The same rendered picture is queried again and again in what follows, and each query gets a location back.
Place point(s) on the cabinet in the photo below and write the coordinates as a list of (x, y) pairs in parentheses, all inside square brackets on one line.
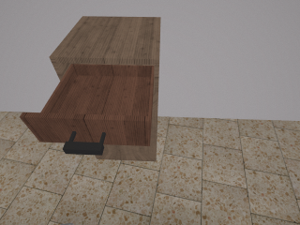
[(115, 40)]

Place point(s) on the handle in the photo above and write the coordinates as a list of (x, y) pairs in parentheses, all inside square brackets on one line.
[(84, 148)]

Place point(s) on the drawer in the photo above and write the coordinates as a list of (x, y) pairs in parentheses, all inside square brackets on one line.
[(91, 99)]

